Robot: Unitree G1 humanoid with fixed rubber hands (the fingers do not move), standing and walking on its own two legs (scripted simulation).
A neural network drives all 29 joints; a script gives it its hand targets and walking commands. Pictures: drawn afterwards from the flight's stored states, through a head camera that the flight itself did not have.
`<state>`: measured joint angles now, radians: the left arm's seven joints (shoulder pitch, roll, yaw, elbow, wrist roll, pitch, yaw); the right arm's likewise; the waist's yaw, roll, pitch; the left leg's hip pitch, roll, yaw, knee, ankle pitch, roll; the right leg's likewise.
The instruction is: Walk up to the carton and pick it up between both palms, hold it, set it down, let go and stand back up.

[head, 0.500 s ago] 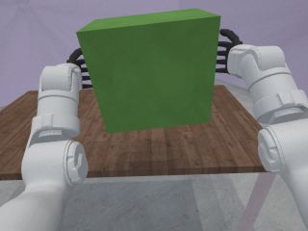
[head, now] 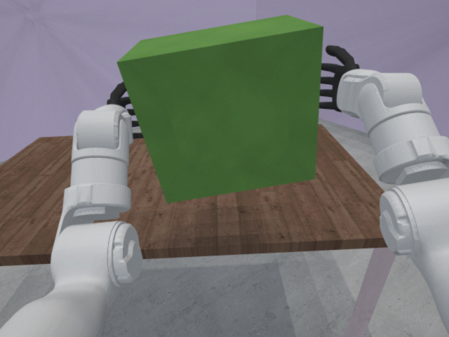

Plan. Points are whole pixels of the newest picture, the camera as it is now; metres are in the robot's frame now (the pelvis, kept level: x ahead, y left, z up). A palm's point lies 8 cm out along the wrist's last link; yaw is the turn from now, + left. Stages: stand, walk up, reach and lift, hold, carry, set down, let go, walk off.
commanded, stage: hold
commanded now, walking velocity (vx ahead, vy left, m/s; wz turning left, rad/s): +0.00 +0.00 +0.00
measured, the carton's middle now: (227, 108) +0.43 -0.01 +0.31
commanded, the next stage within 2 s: none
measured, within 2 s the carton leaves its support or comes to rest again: neither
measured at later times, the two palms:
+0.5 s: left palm (101, 117) +0.38 +0.21 +0.33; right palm (323, 78) +0.37 -0.16 +0.38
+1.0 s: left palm (116, 114) +0.36 +0.17 +0.34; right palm (345, 88) +0.35 -0.19 +0.36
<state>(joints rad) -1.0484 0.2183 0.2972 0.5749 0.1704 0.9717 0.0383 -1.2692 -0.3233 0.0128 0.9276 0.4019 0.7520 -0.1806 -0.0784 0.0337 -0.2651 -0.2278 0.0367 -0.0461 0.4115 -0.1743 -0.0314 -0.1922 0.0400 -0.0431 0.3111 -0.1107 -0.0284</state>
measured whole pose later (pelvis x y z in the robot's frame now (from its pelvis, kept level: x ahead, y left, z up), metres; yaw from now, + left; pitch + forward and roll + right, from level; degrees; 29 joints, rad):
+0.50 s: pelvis +0.01 +0.00 +0.00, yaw +0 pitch -1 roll -1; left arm -1.12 0.30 0.27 0.71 0.14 0.90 -0.02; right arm -1.31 -0.31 0.02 0.94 0.39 0.77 -0.20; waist -0.07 -0.02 -0.25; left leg -0.20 0.03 -0.05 0.37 -0.16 -0.02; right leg -0.16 0.03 -0.04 0.28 -0.10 -0.02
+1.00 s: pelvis +0.00 +0.00 +0.00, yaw +0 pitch +0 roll -1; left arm -1.10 0.23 0.32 0.65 0.17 0.95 0.03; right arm -1.30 -0.32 0.02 0.96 0.39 0.74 -0.18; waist -0.06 0.06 -0.27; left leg -0.23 0.03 -0.04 0.41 -0.17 -0.03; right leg -0.20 0.04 -0.04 0.31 -0.11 -0.03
